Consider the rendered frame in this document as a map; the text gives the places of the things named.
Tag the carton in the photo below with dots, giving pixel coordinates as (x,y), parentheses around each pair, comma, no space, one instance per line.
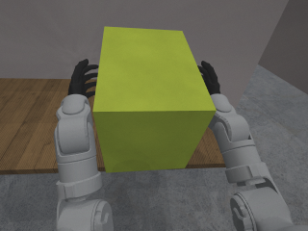
(151,105)

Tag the right robot hand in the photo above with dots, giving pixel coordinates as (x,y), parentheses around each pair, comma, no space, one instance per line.
(210,78)

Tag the table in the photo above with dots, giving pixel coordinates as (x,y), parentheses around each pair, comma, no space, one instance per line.
(28,121)

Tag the robot right upper arm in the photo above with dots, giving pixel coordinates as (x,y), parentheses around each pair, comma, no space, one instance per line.
(261,209)

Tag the robot left upper arm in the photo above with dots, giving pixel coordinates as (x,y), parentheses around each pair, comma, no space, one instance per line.
(86,215)

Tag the left robot hand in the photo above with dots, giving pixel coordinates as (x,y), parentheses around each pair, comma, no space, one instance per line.
(78,79)

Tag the right robot forearm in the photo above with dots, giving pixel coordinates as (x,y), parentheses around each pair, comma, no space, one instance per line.
(239,153)

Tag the left robot forearm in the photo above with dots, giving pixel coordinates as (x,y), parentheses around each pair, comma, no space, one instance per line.
(75,151)

